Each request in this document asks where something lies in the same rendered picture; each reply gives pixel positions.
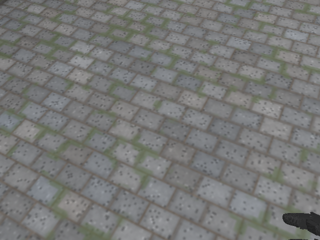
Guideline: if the right robot hand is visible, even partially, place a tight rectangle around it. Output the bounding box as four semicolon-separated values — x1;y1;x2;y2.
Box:
282;212;320;240

